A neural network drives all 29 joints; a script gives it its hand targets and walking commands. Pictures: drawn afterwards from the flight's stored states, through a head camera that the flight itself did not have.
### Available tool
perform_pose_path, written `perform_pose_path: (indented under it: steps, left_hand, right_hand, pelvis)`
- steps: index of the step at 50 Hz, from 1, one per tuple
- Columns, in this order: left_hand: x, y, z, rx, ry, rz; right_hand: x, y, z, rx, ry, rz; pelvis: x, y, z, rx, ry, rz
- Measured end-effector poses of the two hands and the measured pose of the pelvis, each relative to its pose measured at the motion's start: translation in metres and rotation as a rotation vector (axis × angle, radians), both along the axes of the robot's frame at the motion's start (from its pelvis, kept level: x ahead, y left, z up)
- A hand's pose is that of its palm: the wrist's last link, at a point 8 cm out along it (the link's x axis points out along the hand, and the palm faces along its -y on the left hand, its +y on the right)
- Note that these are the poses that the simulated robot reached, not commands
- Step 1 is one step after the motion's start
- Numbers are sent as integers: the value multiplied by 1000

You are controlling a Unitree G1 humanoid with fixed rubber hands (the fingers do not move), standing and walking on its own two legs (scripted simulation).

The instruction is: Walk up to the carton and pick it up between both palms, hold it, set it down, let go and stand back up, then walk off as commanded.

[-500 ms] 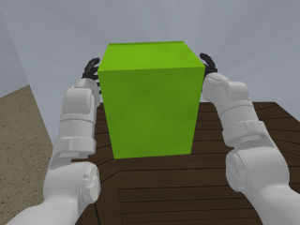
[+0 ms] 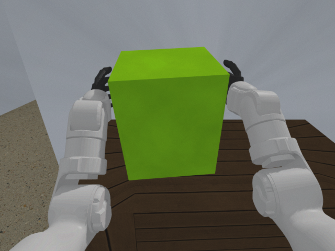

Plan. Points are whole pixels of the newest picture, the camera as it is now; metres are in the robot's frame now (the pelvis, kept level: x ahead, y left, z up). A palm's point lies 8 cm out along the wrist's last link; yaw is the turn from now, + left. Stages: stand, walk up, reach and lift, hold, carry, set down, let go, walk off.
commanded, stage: hold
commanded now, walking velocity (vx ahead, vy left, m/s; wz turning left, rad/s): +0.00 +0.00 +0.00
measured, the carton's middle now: (167, 111) +0.38 +0.02 +0.24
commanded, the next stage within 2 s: set down in 0.54 s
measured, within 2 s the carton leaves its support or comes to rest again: neither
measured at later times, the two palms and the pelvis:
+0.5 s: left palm (105, 98) +0.37 +0.16 +0.28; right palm (232, 94) +0.39 -0.14 +0.29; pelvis +0.00 +0.00 +0.00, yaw +0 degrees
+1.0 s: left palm (100, 96) +0.37 +0.17 +0.28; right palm (229, 93) +0.39 -0.13 +0.29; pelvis -0.01 +0.00 +0.00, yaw +0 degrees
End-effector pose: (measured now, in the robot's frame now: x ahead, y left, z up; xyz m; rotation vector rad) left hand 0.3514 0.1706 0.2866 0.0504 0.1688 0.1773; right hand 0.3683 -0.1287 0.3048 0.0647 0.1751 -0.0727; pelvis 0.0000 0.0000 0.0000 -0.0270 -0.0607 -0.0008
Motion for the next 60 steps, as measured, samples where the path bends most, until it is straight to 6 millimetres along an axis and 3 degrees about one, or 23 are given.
perform_pose_path:
  steps: [9, 28, 36, 42, 47, 53, 60]
  left_hand:
    - [-6, 0, 4, -10, -11, 5]
    - [22, -6, -10, -4, 27, 3]
    - [12, 2, -9, 6, -22, 5]
    - [7, 6, -3, -6, -64, 8]
    - [12, 6, 3, -16, -101, 14]
    - [22, -1, -14, -4, -77, 1]
    - [39, -15, -56, -10, 5, 3]
  right_hand:
    - [-5, 0, 0, 7, -8, 6]
    - [22, -7, -18, 16, 32, 1]
    - [15, 2, -9, -13, -20, 11]
    - [9, 5, -6, -10, -61, 15]
    - [16, 5, -5, -48, -99, 31]
    - [30, -4, -27, -57, -80, 41]
    - [49, -16, -51, -41, -75, 40]
  pelvis:
    - [-7, 0, 0, 0, -9, 0]
    - [6, -4, 2, 6, 21, 0]
    - [10, -2, 2, 1, 14, -1]
    - [2, 0, 0, -2, -4, -1]
    - [-5, -2, 0, 3, -19, 2]
    - [-6, -8, 1, 12, -21, 2]
    - [0, -15, 3, 17, -8, 0]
